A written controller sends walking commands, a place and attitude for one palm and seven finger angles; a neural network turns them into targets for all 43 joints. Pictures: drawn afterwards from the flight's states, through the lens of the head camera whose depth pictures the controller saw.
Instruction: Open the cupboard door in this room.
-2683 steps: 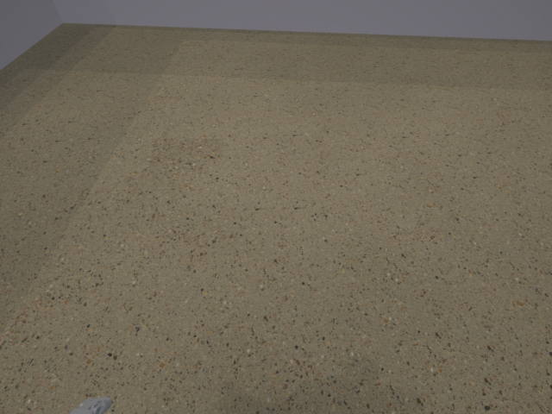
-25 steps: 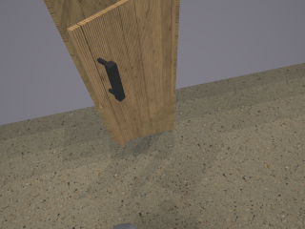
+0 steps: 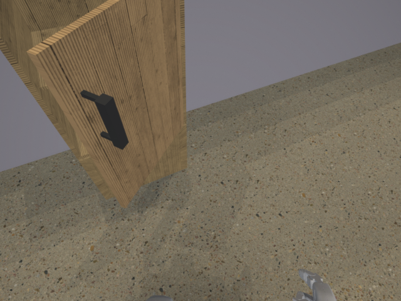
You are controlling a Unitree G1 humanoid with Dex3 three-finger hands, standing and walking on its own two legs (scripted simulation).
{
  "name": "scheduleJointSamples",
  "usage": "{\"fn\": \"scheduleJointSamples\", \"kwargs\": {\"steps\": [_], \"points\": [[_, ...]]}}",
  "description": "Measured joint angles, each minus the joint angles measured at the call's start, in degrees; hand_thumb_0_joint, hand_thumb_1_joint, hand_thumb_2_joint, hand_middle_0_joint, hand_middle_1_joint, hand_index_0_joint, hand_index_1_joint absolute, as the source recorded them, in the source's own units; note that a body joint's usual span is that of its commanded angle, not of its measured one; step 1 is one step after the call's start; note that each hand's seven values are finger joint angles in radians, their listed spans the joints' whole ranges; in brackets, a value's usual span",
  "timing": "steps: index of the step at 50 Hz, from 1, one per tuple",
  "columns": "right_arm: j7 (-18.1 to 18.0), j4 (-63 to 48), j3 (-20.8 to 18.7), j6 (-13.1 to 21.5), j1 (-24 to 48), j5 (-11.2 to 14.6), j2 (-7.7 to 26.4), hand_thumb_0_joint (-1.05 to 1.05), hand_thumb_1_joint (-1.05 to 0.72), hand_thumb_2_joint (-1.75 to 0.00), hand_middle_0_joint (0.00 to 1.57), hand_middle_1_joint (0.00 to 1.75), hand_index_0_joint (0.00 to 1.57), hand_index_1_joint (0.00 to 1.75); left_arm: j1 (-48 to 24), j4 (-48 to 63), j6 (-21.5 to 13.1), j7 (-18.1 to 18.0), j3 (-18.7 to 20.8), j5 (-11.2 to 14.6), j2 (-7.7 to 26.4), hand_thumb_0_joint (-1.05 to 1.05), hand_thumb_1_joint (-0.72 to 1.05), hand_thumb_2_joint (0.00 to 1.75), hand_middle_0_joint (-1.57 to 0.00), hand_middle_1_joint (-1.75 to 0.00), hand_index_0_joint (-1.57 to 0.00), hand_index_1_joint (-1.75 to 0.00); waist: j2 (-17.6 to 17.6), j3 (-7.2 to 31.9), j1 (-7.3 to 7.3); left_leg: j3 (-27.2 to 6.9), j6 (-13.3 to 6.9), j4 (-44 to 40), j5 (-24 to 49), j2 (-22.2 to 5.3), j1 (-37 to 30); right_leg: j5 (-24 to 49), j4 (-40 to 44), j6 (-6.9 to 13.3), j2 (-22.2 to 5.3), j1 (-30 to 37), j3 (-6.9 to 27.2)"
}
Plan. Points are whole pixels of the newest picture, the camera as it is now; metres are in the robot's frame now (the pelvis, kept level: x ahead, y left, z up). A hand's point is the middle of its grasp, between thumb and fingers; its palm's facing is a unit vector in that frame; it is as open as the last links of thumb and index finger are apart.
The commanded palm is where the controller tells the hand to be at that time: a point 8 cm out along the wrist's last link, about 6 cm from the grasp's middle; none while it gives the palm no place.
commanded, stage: walk to a spot facing it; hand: left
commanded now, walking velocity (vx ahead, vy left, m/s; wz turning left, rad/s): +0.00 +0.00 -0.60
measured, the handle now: (105, 120) +0.42 +0.25 +0.08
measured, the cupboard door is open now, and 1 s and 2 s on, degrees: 38 38 38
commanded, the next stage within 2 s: none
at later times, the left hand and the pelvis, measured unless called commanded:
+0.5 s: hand (154, 262) +0.21 +0.13 -0.15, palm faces -0.36 -0.89 -0.28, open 7.4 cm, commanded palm none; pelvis +0.00 -0.01 -0.01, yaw -20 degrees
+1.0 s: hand (158, 258) +0.22 +0.12 -0.16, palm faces -0.55 -0.81 -0.19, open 7.4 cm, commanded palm none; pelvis +0.04 +0.00 +0.01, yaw -38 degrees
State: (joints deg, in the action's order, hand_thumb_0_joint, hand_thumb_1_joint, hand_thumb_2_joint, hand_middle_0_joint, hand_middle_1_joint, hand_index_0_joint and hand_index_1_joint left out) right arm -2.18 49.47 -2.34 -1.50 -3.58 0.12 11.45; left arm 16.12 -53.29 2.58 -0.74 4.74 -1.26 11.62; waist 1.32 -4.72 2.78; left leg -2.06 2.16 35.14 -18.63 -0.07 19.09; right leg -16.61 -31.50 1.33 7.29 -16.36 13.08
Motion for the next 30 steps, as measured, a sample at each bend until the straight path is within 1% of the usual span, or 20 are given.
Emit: {"fn": "scheduleJointSamples", "kwargs": {"steps": [1,2,3,4,6,7,9,11,14,18,19,20,21,22,23,24,26,28,30], "points": [[-0.1,-0.4,0.2,0.7,-0.8,-0.3,0.2,0.01,-0.91,-0.90,0.20,0.30,0.20,0.30,0.0,0.0,0.3,0.1,0.1,0.3,0.2,0.00,0.91,0.89,-0.20,-0.30,-0.20,-0.30,-0.7,0.5,-0.36,-0.2,-2.6,-2.6,1.9,-0.8,-0.8,-3.6,-3.4,-0.4,0.6,-1.7,-0.8],[-0.2,-0.5,0.4,0.9,-1.2,-0.6,-0.1,0.01,-0.91,-0.90,0.20,0.30,0.20,0.30,-0.7,-0.1,0.5,0.4,0.3,0.3,0.9,0.00,0.91,0.89,-0.20,-0.30,-0.20,-0.30,-0.1,0.1,-0.25,0.6,-3.7,-1.4,1.5,-0.8,-0.6,-8.2,-8.7,-1.0,-0.2,-3.8,-2.4],[-0.3,-0.5,0.9,1.0,-1.8,-1.0,-0.5,0.01,-0.91,-0.90,0.20,0.30,0.20,0.30,-1.3,-0.1,0.7,0.6,0.5,0.1,1.7,0.00,0.91,0.89,-0.20,-0.30,-0.20,-0.30,0.4,-0.4,0.00,1.5,-3.7,-0.6,0.7,-1.1,-0.8,-11.6,-14.8,-1.7,-0.9,-6.0,-4.3],[-0.3,-0.4,1.3,1.0,-2.5,-1.3,-0.8,0.01,-0.91,-0.90,0.20,0.30,0.20,0.30,-2.0,-0.2,0.7,0.7,0.7,-0.2,2.4,0.00,0.91,0.89,-0.20,-0.30,-0.20,-0.30,0.8,-0.8,0.11,2.3,-3.4,-0.7,0.2,-1.5,-1.4,-12.9,-20.8,-2.4,-1.6,-8.1,-5.9],[-0.3,-0.3,1.9,1.0,-4.3,-1.5,-1.4,0.01,-0.91,-0.90,0.20,0.30,0.20,0.30,-3.1,0.0,0.7,1.2,1.1,-0.3,3.5,0.00,0.91,0.89,-0.20,-0.30,-0.20,-0.30,1.1,-1.3,0.13,3.7,-2.7,-2.5,0.4,-2.4,-3.0,-11.8,-30.2,-3.6,-3.5,-11.6,-8.6],[-0.3,-0.1,2.0,1.0,-5.1,-1.6,-1.5,0.01,-0.91,-0.90,0.20,0.30,0.20,0.30,-3.6,0.2,0.8,1.4,1.3,-0.2,3.8,0.00,0.91,0.89,-0.20,-0.30,-0.20,-0.30,1.1,-1.5,0.10,4.4,-2.5,-3.5,0.8,-2.9,-3.8,-10.6,-33.1,-4.0,-4.5,-12.8,-9.6],[-0.4,0.4,2.0,1.0,-6.7,-1.5,-1.5,0.01,-0.91,-0.90,0.20,0.30,0.20,0.30,-4.3,0.8,0.9,1.8,1.3,-0.1,4.2,0.00,0.91,0.89,-0.20,-0.30,-0.20,-0.30,0.8,-1.8,-0.18,6.0,-2.5,-5.3,1.4,-3.8,-5.3,-8.7,-35.2,-4.6,-6.4,-14.1,-11.2],[-0.4,0.9,1.8,1.0,-8.1,-1.5,-1.3,0.01,-0.91,-0.90,0.20,0.30,0.20,0.30,-5.2,1.0,1.0,2.1,1.2,0.0,4.3,0.00,0.91,0.89,-0.19,-0.30,-0.20,-0.30,0.4,-1.9,-0.73,7.7,-2.4,-6.3,1.6,-4.6,-6.5,-7.3,-33.4,-4.8,-7.8,-14.2,-12.3],[-0.2,1.8,1.2,1.0,-10.1,-1.6,-0.6,0.01,-0.91,-0.90,0.20,0.30,0.20,0.30,-6.8,1.2,1.3,2.4,0.8,-0.1,3.9,0.00,0.91,0.89,-0.19,-0.30,-0.20,-0.30,-0.6,-2.2,-1.90,10.3,-2.1,-6.3,0.9,-5.8,-7.7,-6.6,-25.5,-4.5,-9.3,-12.2,-14.0],[0.2,2.9,0.2,0.6,-12.2,-1.8,1.0,0.01,-0.91,-0.90,0.20,0.30,0.20,0.30,-9.2,1.7,1.1,2.6,0.0,-0.1,3.1,0.00,0.91,0.89,-0.19,-0.30,-0.20,-0.30,-1.9,-2.5,-3.75,13.7,-1.1,-3.5,-1.3,-7.4,-7.9,-6.6,-14.3,-3.0,-9.2,-7.6,-16.1],[0.3,3.2,0.0,0.5,-12.7,-1.8,1.5,0.01,-0.91,-0.90,0.20,0.30,0.20,0.30,-9.8,2.0,0.9,2.7,-0.1,-0.1,2.9,0.00,0.91,0.89,-0.19,-0.30,-0.20,-0.30,-2.3,-2.5,-4.12,14.4,-0.7,-2.2,-2.2,-7.9,-7.6,-5.2,-11.1,-2.5,-8.9,-6.0,-16.6],[0.4,3.4,-0.2,0.3,-13.5,-1.7,1.9,0.01,-0.91,-0.90,0.20,0.30,0.20,0.30,-10.2,2.4,0.5,2.7,-0.4,-0.1,2.8,0.00,0.91,0.89,-0.19,-0.30,-0.20,-0.30,-2.6,-2.3,-4.40,15.0,-0.2,-0.2,-3.4,-8.4,-7.0,-2.2,-6.9,-1.8,-8.6,-3.8,-17.1],[0.6,3.6,-0.4,0.0,-14.1,-1.4,2.3,0.01,-0.91,-0.90,0.20,0.30,0.20,0.30,-10.4,3.0,-0.3,2.6,-0.6,-0.2,2.8,0.00,0.91,0.89,-0.19,-0.30,-0.20,-0.30,-2.5,-1.9,-4.55,15.3,0.2,3.3,-4.5,-8.7,-5.5,2.0,-3.7,-0.5,-8.6,-2.4,-16.8],[0.7,4.1,-0.6,-0.6,-13.8,-1.1,3.0,0.01,-0.91,-0.90,0.20,0.30,0.20,0.30,-11.0,3.1,-1.0,2.2,-0.8,-0.1,2.3,0.00,0.91,0.89,-0.19,-0.30,-0.20,-0.30,-3.3,-2.4,-4.76,13.5,0.7,9.0,-8.0,-8.9,-3.3,1.9,-5.0,0.2,-8.0,-3.0,-16.6],[0.6,4.6,-0.8,-1.4,-13.2,-0.9,3.6,0.01,-0.91,-0.90,0.20,0.30,0.20,0.30,-11.4,3.2,-1.4,1.7,-1.0,0.1,1.8,0.00,0.91,0.89,-0.19,-0.30,-0.20,-0.30,-4.0,-3.0,-5.03,10.7,0.9,15.1,-10.8,-8.3,-0.8,0.4,-6.2,0.6,-7.5,-3.3,-16.3],[0.5,5.0,-1.0,-2.1,-12.6,-0.8,3.9,0.01,-0.91,-0.90,0.20,0.30,0.20,0.30,-11.6,3.4,-1.6,1.3,-1.2,0.2,1.3,0.00,0.91,0.89,-0.19,-0.30,-0.20,-0.30,-4.2,-3.3,-5.10,8.5,1.0,20.5,-11.9,-7.3,1.5,-0.7,-6.4,0.7,-7.2,-3.2,-15.8],[0.5,5.3,-1.3,-2.8,-11.4,-0.8,4.0,0.01,-0.91,-0.90,0.19,0.30,0.19,0.30,-11.3,3.6,-1.2,0.6,-1.5,0.2,0.6,0.00,0.91,0.89,-0.20,-0.30,-0.20,-0.30,-4.1,-3.3,-5.08,5.9,1.5,27.5,-10.1,-6.1,5.1,-0.8,-4.9,0.7,-6.5,-2.4,-14.5],[0.7,4.8,-1.4,-2.8,-10.3,-0.9,3.7,0.01,-0.91,-0.90,0.19,0.30,0.19,0.30,-10.8,3.5,-0.9,0.3,-1.6,0.1,0.1,0.00,0.91,0.89,-0.20,-0.30,-0.20,-0.30,-3.6,-3.0,-5.09,4.7,1.8,29.2,-7.2,-5.4,7.3,0.6,-2.6,0.5,-6.0,-1.6,-13.2],[0.8,4.0,-1.4,-2.5,-9.5,-0.9,3.0,0.01,-0.91,-0.90,0.19,0.29,0.19,0.30,-10.1,3.1,-0.7,0.3,-1.8,0.0,-0.4,0.00,0.91,0.89,-0.20,-0.30,-0.20,-0.30,-2.9,-2.4,-5.09,3.9,2.1,27.8,-5.3,-4.9,8.3,1.8,-0.7,0.7,-5.6,-1.1,-11.9]]}}
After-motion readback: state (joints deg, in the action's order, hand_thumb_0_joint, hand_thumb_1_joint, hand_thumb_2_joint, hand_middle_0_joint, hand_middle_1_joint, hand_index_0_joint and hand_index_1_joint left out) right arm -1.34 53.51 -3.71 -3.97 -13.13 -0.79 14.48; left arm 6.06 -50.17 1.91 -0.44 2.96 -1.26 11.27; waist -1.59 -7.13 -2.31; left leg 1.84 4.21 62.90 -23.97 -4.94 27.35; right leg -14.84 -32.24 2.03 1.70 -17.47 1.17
